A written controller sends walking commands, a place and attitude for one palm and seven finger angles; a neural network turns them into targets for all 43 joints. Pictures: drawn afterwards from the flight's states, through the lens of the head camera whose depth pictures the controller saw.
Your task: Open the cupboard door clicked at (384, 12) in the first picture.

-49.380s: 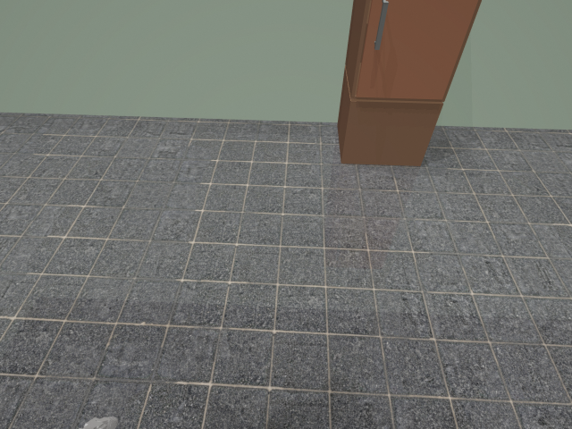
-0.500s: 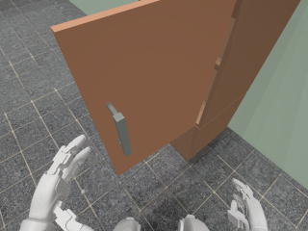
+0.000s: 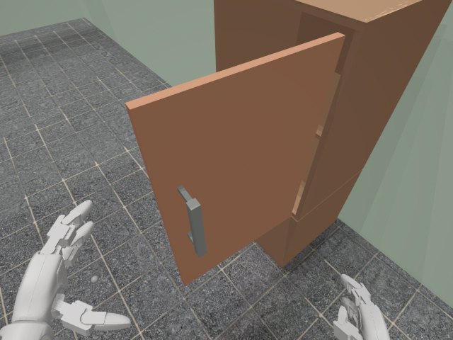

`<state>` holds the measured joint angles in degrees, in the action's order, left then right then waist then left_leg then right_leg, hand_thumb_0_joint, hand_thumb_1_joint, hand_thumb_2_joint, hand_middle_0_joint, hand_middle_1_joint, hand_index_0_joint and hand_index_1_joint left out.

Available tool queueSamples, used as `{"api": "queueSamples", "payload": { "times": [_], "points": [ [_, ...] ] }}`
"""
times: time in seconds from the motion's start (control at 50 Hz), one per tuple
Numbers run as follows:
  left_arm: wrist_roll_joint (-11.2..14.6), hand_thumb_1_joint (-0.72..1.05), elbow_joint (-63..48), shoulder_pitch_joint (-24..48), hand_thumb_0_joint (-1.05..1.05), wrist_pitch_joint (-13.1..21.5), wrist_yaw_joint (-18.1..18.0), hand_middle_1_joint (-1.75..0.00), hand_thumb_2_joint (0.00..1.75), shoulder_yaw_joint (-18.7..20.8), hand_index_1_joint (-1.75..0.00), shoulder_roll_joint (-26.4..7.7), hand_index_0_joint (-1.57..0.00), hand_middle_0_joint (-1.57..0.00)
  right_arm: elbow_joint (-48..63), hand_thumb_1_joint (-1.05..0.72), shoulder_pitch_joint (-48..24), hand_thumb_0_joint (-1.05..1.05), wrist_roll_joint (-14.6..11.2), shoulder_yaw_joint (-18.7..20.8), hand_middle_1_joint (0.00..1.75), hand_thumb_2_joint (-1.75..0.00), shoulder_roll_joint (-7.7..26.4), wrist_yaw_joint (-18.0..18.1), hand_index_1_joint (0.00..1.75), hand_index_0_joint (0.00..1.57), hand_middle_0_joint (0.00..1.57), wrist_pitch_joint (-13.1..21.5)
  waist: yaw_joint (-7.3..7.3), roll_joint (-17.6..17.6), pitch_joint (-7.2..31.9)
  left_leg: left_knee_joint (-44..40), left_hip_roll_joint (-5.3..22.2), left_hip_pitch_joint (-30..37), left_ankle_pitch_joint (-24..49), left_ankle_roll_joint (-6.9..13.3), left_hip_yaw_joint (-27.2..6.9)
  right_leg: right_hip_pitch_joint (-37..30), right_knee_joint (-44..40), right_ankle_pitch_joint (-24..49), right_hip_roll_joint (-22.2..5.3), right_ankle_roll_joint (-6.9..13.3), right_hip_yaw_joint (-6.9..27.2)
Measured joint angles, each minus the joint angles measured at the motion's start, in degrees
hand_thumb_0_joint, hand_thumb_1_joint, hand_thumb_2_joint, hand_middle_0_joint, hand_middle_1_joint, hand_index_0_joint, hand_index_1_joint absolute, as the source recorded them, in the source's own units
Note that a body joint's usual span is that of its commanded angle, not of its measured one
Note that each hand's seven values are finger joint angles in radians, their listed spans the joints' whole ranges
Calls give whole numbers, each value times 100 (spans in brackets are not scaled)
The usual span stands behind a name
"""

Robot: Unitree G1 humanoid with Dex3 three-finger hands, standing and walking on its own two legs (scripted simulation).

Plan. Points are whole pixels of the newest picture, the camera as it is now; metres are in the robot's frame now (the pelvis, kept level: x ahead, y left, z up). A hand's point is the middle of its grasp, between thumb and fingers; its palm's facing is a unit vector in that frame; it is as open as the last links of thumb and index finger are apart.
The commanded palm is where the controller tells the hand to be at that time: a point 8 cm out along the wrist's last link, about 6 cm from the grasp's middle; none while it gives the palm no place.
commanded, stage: draw the hand back to the body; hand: left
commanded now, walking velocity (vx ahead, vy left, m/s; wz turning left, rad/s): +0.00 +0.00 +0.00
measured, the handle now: (192, 223) +0.33 +0.10 +0.02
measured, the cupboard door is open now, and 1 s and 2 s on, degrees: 86 86 86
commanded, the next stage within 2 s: step back with the hand held close in 0.96 s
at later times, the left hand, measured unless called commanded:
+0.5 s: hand (43, 225) +0.21 +0.26 +0.18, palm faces +0.40 -0.82 -0.42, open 10.1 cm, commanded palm +0.16 +0.30 +0.20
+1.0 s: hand (41, 223) +0.21 +0.25 +0.19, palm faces +0.43 -0.81 -0.41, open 7.5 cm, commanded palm +0.16 +0.29 +0.21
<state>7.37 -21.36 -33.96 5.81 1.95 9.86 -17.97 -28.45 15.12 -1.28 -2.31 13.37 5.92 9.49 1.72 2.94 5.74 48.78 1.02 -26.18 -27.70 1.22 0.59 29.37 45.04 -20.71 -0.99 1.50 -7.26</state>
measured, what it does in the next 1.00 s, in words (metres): stands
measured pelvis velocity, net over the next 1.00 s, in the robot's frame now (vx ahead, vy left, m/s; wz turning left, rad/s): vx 0.02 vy -0.01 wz -0.03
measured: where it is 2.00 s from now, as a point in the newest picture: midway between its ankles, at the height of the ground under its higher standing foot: outside the picture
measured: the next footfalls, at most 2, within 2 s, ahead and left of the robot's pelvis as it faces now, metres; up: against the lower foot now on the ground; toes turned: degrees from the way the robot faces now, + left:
none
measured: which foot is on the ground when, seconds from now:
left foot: down 0.00-1.00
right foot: down 0.00-1.00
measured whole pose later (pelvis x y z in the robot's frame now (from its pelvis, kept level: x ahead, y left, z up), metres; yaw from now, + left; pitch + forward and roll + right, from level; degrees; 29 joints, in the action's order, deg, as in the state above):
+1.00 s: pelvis +0.02 -0.01 +0.04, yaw -2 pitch -5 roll -1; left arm 2.7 -22.5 -27.2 4.9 -6.4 18.6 -18.9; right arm -37.2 11.7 0.7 -1.2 13.3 4.0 7.2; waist 3.8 4.0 -1.7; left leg 22.5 1.0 -0.9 -16.8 0.7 2.7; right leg 5.7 21.2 -10.9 0.7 1.6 -5.2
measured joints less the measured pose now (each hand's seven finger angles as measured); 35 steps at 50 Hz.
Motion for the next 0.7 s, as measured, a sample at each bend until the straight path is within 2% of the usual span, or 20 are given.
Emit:
{"api": "queueSamples", "payload": {
  "times": [0.04,0.08,0.18,0.4,0.62,0.7],
  "points": [
    [-214,-32,-99,-104,-1,-182,-386,-30,38,-37,-30,20,-16,-16,-46,-91,-16,1,31,-13,30,-90,-23,25,30,20,20,-47,3,27,-58,-287,-24,275,107,16,29,-261,-262,95,-5,-24,29],
    [-350,-26,-134,-153,-1,-286,-627,-30,41,-60,-30,37,-16,-16,-121,-91,-31,1,58,-33,30,-90,-37,44,30,20,20,-78,29,42,-130,-572,-49,551,214,34,55,-521,-515,188,-12,-49,54],
    [-523,-9,-65,2,-1,-383,-898,-30,48,-30,-30,54,-17,-17,-353,-90,-81,1,105,-90,30,-90,-26,42,30,20,20,-81,118,66,-330,-1200,-113,1168,456,65,80,-1113,-1072,389,-37,-96,81],
    [-553,28,-167,355,0,-293,-888,-30,64,387,-30,-32,-18,-18,-628,-90,-299,1,191,-69,30,-90,-46,-132,30,20,20,-93,191,88,-565,-2217,-150,2097,845,63,151,-1958,-1947,717,-10,-127,153],
    [-481,66,-242,700,1,-192,-857,-30,80,914,-30,-165,-20,-20,-720,-91,-405,1,203,47,30,-90,21,-210,30,20,20,-239,252,108,-648,-2551,-96,2428,984,22,179,-2277,-2284,864,68,-88,177],
    [-454,77,-174,768,1,-126,-853,-30,85,988,-30,-120,-20,-20,-744,-91,-427,1,193,81,30,-90,35,-238,30,20,20,-298,239,131,-677,-2607,-83,2473,1023,10,192,-2311,-2330,901,85,-72,189]
  ]
}}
